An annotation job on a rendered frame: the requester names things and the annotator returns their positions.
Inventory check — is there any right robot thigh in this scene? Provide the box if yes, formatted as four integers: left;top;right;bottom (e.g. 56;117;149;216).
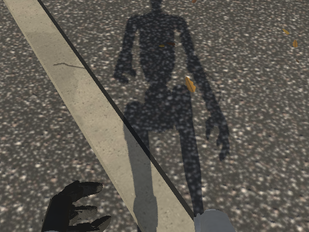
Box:
193;210;236;232

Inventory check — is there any robot left hand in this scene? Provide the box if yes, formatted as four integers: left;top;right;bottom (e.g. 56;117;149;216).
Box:
41;180;112;232

